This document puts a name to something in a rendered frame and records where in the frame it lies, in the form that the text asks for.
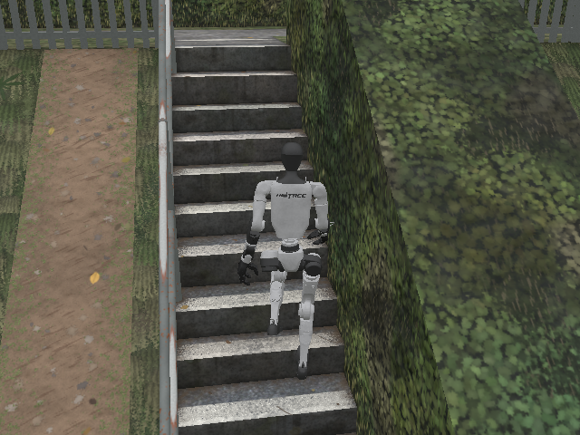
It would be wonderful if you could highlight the robot left forearm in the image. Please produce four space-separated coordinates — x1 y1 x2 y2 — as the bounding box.
241 218 260 264

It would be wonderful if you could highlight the robot right forearm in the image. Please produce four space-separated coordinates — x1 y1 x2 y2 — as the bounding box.
317 217 330 237

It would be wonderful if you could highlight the left robot upper arm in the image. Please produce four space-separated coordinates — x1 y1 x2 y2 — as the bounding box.
251 180 273 232

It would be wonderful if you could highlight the robot left thigh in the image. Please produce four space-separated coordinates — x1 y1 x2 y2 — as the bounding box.
260 250 287 282

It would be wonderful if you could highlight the right robot upper arm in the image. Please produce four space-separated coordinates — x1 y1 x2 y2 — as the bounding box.
310 181 328 230

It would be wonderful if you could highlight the right robot hand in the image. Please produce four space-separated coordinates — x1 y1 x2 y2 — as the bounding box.
307 230 328 245

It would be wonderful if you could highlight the left robot shin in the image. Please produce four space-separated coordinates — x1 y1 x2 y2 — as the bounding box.
270 271 285 325

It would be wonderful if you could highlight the left robot hand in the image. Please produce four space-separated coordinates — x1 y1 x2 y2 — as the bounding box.
237 260 258 285

